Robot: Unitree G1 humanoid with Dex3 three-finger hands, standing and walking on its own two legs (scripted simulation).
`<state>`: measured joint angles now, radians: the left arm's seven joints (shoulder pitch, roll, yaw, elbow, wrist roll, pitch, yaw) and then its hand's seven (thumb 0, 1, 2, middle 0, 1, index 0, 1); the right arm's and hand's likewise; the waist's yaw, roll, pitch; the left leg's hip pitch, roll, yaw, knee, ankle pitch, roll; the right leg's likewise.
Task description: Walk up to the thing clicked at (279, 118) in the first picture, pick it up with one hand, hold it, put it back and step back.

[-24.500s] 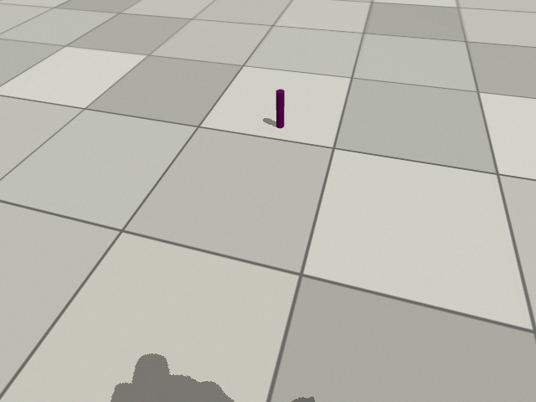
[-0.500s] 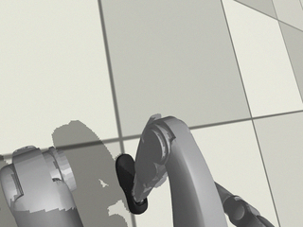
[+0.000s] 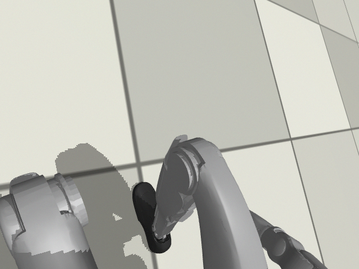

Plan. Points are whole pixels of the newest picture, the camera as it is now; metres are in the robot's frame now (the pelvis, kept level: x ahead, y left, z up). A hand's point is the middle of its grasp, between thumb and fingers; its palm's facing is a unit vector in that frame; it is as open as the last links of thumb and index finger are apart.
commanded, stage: open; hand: left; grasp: from the side
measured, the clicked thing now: out of the picture +0.47 +0.28 -0.18
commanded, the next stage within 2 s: withdraw in 0.10 s
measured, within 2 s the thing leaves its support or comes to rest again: neither
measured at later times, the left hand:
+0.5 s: hand out of the picture +0.47 +0.30 -0.12, palm faces +0.24 -0.97 -0.01, open 15.3 cm
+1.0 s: hand out of the picture +0.40 +0.42 +0.00, palm faces +0.32 -0.85 -0.42, open 17.1 cm
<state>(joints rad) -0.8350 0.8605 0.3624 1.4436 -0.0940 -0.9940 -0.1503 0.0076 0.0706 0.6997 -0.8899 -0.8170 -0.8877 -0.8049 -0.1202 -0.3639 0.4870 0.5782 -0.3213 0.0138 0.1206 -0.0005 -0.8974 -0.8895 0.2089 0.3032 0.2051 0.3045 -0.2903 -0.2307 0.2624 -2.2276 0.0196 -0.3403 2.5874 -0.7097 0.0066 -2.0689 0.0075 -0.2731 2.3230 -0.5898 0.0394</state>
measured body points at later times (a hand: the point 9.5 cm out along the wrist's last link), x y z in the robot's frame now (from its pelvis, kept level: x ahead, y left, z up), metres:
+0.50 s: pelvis +0.00 +0.00 +0.00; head +0.23 +0.18 +0.34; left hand +0.45 +0.36 -0.12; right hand +0.14 -0.25 -0.04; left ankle +0.08 +0.12 -0.27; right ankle +0.15 -0.12 -0.27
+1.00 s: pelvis +0.01 -0.01 +0.06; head +0.20 +0.10 +0.45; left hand +0.38 +0.46 +0.03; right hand +0.14 -0.26 -0.05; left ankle +0.08 +0.12 -0.27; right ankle +0.14 -0.12 -0.27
